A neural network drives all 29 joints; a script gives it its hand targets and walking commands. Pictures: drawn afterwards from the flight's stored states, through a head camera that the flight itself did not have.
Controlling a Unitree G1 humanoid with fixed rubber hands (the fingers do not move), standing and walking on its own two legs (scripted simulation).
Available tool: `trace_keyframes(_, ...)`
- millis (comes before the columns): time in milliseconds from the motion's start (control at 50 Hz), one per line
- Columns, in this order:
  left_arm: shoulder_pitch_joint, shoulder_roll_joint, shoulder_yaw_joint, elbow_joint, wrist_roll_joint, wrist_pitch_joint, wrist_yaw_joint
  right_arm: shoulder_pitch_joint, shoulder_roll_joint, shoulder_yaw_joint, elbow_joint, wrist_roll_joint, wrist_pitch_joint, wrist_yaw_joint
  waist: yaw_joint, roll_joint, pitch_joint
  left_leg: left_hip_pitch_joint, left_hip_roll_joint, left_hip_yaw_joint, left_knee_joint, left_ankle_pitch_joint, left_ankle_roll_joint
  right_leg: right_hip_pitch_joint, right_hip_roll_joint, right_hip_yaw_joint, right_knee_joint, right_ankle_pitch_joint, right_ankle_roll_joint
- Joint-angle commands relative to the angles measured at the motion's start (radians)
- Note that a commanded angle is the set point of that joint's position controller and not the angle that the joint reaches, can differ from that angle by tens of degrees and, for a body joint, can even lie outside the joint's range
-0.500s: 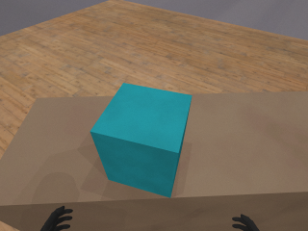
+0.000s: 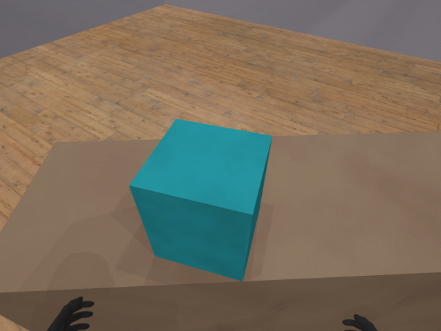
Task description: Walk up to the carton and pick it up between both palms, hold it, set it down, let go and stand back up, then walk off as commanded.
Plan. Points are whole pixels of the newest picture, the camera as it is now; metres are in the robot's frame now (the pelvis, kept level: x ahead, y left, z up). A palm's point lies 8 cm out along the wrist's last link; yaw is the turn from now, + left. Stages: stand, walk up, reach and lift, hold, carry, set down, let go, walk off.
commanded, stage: stand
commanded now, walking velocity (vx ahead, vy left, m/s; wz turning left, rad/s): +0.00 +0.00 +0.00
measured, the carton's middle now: (209, 200) +0.40 +0.04 +0.01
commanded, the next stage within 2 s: walk off in 1.22 s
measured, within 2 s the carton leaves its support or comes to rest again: neither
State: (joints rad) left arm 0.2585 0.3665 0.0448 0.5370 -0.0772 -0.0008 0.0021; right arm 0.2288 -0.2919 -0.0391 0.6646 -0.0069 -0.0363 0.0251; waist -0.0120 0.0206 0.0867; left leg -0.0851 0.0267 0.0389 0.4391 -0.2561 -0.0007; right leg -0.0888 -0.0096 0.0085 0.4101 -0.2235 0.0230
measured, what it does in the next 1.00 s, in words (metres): stands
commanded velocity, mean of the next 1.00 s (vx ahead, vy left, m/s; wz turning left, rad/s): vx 0.00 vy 0.00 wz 0.00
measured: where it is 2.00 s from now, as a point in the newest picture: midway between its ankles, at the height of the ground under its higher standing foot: outside the picture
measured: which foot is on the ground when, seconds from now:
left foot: down 0.00-1.00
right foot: down 0.00-1.00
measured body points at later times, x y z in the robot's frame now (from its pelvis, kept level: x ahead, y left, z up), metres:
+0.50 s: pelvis +0.00 +0.00 +0.00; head +0.00 -0.01 +0.45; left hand +0.15 +0.30 -0.06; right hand +0.14 -0.27 -0.09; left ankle +0.00 +0.12 -0.74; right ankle +0.01 -0.13 -0.74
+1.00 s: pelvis +0.00 +0.00 +0.00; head +0.00 -0.01 +0.45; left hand +0.14 +0.30 -0.07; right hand +0.14 -0.28 -0.09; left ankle +0.00 +0.12 -0.74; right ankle +0.01 -0.13 -0.74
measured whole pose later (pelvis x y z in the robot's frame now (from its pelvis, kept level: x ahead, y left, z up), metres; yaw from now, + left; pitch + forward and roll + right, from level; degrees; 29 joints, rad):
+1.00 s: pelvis +0.00 +0.00 +0.00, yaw +0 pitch -6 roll +0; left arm 0.26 0.39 0.04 0.60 -0.08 0.00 0.00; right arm 0.23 -0.31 -0.04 0.66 -0.01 -0.03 0.02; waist -0.01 0.02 0.09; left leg -0.09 0.03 0.04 0.44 -0.25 0.00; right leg -0.09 -0.01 0.01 0.41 -0.22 0.02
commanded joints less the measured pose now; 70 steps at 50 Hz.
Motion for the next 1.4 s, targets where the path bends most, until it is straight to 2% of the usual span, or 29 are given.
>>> trace_keyframes(0, -0.021, 0.191, 0.041, -0.028, 0.101, -0.039, 0.007, -0.034, -0.26, -0.061, -0.041, -0.009, -0.01, -0.008, 0.022, -0.009, -0.029, -0.111, 0.07, -0.096, -0.091, 0.091, 0.022, -0.036, -0.09, 0.034, -0.024, 0.083, -0.026)
trace_keyframes(20, -0.039, 0.195, 0.045, -0.03, 0.106, -0.039, 0.005, -0.022, -0.25, -0.06, -0.04, -0.008, -0.01, -0.007, 0.006, 0.008, -0.015, -0.112, 0.071, -0.096, -0.098, 0.083, 0.026, -0.048, -0.093, 0.045, -0.025, 0.081, -0.021)
trace_keyframes(100, -0.021, 0.187, 0.04, -0.021, 0.096, -0.041, 0.006, -0.034, -0.267, -0.06, -0.037, -0.006, -0.007, -0.008, 0.026, 0.001, -0.044, -0.115, 0.078, -0.106, -0.084, 0.107, 0.027, -0.016, -0.094, 0.04, -0.019, 0.096, -0.029)
trace_keyframes(140, -0.045, 0.192, 0.04, -0.019, 0.102, -0.041, 0.009, -0.024, -0.251, -0.055, -0.038, -0.004, -0.007, -0.009, 0.007, 0.001, -0.061, -0.083, 0.078, -0.105, -0.08, 0.132, 0.028, -0.023, -0.101, 0.049, -0.019, 0.124, -0.032)
trace_keyframes(180, -0.028, 0.21, 0.045, -0.013, 0.101, -0.039, 0.011, -0.044, -0.255, -0.056, -0.043, -0.005, -0.008, -0.007, 0.018, -0.007, -0.048, -0.087, 0.083, -0.106, -0.075, 0.16, 0.028, -0.03, -0.094, 0.041, -0.009, 0.125, -0.033)
trace_keyframes(200, -0.03, 0.203, 0.044, -0.021, 0.102, -0.044, 0.011, -0.042, -0.251, -0.053, -0.042, -0.002, -0.008, -0.006, 0.014, 0.011, -0.058, -0.076, 0.085, -0.104, -0.075, 0.161, 0.03, -0.027, -0.099, 0.044, -0.019, 0.126, -0.03)
trace_keyframes(240, -0.037, 0.215, 0.048, -0.018, 0.098, -0.044, 0.01, -0.031, -0.254, -0.055, -0.038, -0.001, -0.008, -0.008, 0.009, -0.013, -0.074, -0.071, 0.087, -0.105, -0.077, 0.171, 0.03, -0.01, -0.104, 0.041, -0.008, 0.153, -0.029)
trace_keyframes(320, -0.03, 0.212, 0.047, -0.004, 0.097, -0.042, 0.009, -0.041, -0.266, -0.057, -0.034, -0.002, -0.001, -0.004, 0.018, -0.005, -0.045, -0.094, 0.086, -0.107, -0.088, 0.134, 0.024, -0.032, -0.097, 0.038, -0.02, 0.092, -0.03)
trace_keyframes(460, -0.038, 0.203, 0.037, 0.006, 0.095, -0.037, 0.01, -0.049, -0.263, -0.059, -0.031, 0.0, -0.003, -0.01, 0.015, 0.005, -0.046, -0.101, 0.082, -0.107, -0.098, 0.105, 0.027, -0.019, -0.102, 0.043, -0.019, 0.112, -0.03)
trace_keyframes(520, -0.038, 0.221, 0.041, 0.009, 0.096, -0.041, 0.011, -0.047, -0.266, -0.058, -0.035, 0.002, -0.007, -0.009, 0.017, -0.019, -0.057, -0.087, 0.093, -0.121, -0.092, 0.13, 0.028, -0.015, -0.101, 0.041, -0.023, 0.115, -0.028)
trace_keyframes(580, -0.042, 0.208, 0.037, 0.014, 0.094, -0.04, 0.011, -0.047, -0.265, -0.059, -0.03, 0.004, -0.003, -0.01, 0.003, 0.024, -0.048, -0.074, 0.087, -0.104, -0.085, 0.124, 0.028, -0.044, -0.105, 0.052, -0.025, 0.105, -0.03)
trace_keyframes(620, -0.06, 0.2, 0.038, 0.014, 0.095, -0.04, 0.01, -0.032, -0.269, -0.056, -0.02, 0.003, -0.003, -0.009, 0.001, -0.015, -0.029, -0.098, 0.092, -0.112, -0.092, 0.124, 0.027, -0.031, -0.105, 0.041, -0.03, 0.128, -0.028)
trace_keyframes(640, -0.058, 0.217, 0.042, 0.008, 0.095, -0.04, 0.01, -0.037, -0.265, -0.052, -0.029, 0.001, -0.002, -0.009, 0.011, -0.006, -0.045, -0.084, 0.091, -0.107, -0.088, 0.13, 0.026, -0.028, -0.102, 0.047, -0.025, 0.121, -0.029)
trace_keyframes(680, -0.056, 0.207, 0.034, 0.015, 0.095, -0.042, 0.01, -0.014, -0.267, -0.054, -0.021, 0.002, -0.002, -0.012, -0.002, 0.015, -0.048, -0.061, 0.083, -0.101, -0.089, 0.12, 0.024, -0.056, -0.103, 0.052, -0.039, 0.1, -0.029)
trace_keyframes(800, -0.038, 0.201, 0.034, 0.027, 0.088, -0.041, 0.011, -0.036, -0.262, -0.052, -0.022, 0.001, -0.003, -0.01, 0.015, 0.003, -0.026, -0.095, 0.083, -0.106, -0.101, 0.101, 0.024, -0.048, -0.105, 0.052, -0.039, 0.085, -0.029)
trace_keyframes(840, -0.056, 0.212, 0.037, 0.031, 0.094, -0.041, 0.009, -0.036, -0.279, -0.058, -0.019, 0.006, -0.002, -0.007, 0.004, -0.021, -0.037, -0.074, 0.087, -0.112, -0.101, 0.104, 0.027, -0.05, -0.099, 0.044, -0.041, 0.094, -0.026)
trace_keyframes(920, -0.061, 0.21, 0.036, 0.031, 0.091, -0.04, 0.013, -0.024, -0.273, -0.053, -0.012, 0.003, 0.0, -0.008, 0.007, 0.019, -0.035, -0.081, 0.085, -0.105, -0.096, 0.127, 0.02, -0.044, -0.107, 0.056, -0.037, 0.095, -0.03)
trace_keyframes(980, -0.063, 0.22, 0.039, 0.046, 0.094, -0.037, 0.013, -0.045, -0.254, -0.048, -0.018, 0.006, 0.002, -0.005, 0.001, -0.016, -0.04, -0.094, 0.09, -0.109, -0.1, 0.109, 0.023, -0.034, -0.106, 0.045, -0.03, 0.111, -0.029)
trace_keyframes(1000, -0.034, 0.214, 0.038, 0.05, 0.089, -0.04, 0.012, -0.024, -0.268, -0.051, -0.012, 0.006, -0.001, -0.01, 0.013, -0.019, -0.027, -0.092, 0.09, -0.111, -0.101, 0.124, 0.023, -0.043, -0.104, 0.051, -0.039, 0.096, -0.027)
trace_keyframes(1040, -0.048, 0.199, 0.032, 0.058, 0.086, -0.041, 0.007, -0.031, -0.273, -0.051, -0.01, 0.003, -0.001, -0.014, 0.009, 0.014, -0.019, -0.078, 0.09, -0.109, -0.101, 0.13, 0.03, -0.058, -0.109, 0.061, -0.044, 0.094, -0.031)
trace_keyframes(1120, -0.055, 0.215, 0.034, 0.054, 0.094, -0.038, 0.012, -0.038, -0.264, -0.051, -0.022, 0.008, -0.002, -0.011, 0.004, -0.019, -0.045, -0.084, 0.093, -0.116, -0.092, 0.128, 0.027, -0.027, -0.108, 0.053, -0.03, 0.133, -0.031)
trace_keyframes(1140, -0.062, 0.2, 0.031, 0.062, 0.091, -0.037, 0.013, -0.046, -0.262, -0.051, -0.019, 0.006, -0.002, -0.016, 0.016, -0.01, -0.029, -0.092, 0.09, -0.111, -0.101, 0.139, 0.026, -0.035, -0.11, 0.051, -0.037, 0.122, -0.032)
trace_keyframes(1200, -0.069, 0.218, 0.038, 0.062, 0.091, -0.036, 0.012, -0.044, -0.27, -0.051, -0.016, 0.003, 0.004, -0.012, 0.007, 0.031, -0.048, -0.085, 0.088, -0.105, -0.095, 0.139, 0.028, -0.021, -0.108, 0.056, -0.03, 0.125, -0.032)
trace_keyframes(1220, -0.063, 0.21, 0.032, 0.059, 0.092, -0.038, 0.01, -0.035, -0.259, -0.049, -0.019, 0.008, 0.001, -0.012, 0.0, -0.004, -0.034, -0.081, 0.095, -0.115, -0.094, 0.143, 0.023, -0.037, -0.11, 0.051, -0.032, 0.132, -0.031)
trace_keyframes(1260, -0.069, 0.204, 0.03, 0.063, 0.089, -0.038, 0.009, -0.031, -0.267, -0.051, -0.016, 0.01, -0.003, -0.015, 0.004, -0.012, -0.048, -0.085, 0.095, -0.117, -0.097, 0.141, 0.023, -0.022, -0.109, 0.051, -0.03, 0.139, -0.028)
trace_keyframes(1280, -0.05, 0.201, 0.029, 0.076, 0.09, -0.038, 0.011, -0.042, -0.268, -0.051, -0.011, 0.008, -0.002, -0.012, 0.018, -0.014, -0.038, -0.063, 0.098, -0.112, -0.102, 0.151, 0.025, -0.042, -0.111, 0.054, -0.04, 0.114, -0.035)
trace_keyframes(1300, -0.072, 0.194, 0.027, 0.07, 0.088, -0.039, 0.008, -0.051, -0.284, -0.054, -0.017, 0.005, -0.001, -0.016, 0.013, 0.01, -0.04, -0.091, 0.089, -0.109, -0.101, 0.128, 0.028, -0.026, -0.112, 0.059, -0.037, 0.126, -0.034)
trace_keyframes(1340, -0.069, 0.207, 0.033, 0.069, 0.09, -0.038, 0.011, -0.034, -0.266, -0.047, -0.008, 0.008, 0.002, -0.01, 0.008, -0.016, -0.041, -0.073, 0.098, -0.117, -0.099, 0.144, 0.025, -0.039, -0.108, 0.05, -0.033, 0.115, -0.032)
trace_keyframes(1380, -0.067, 0.215, 0.035, 0.073, 0.086, -0.034, 0.009, -0.034, -0.269, -0.048, -0.012, 0.013, 0.001, -0.011, 0.001, 0.007, -0.032, -0.088, 0.095, -0.113, -0.098, 0.121, 0.026, -0.042, -0.11, 0.054, -0.041, 0.108, -0.029)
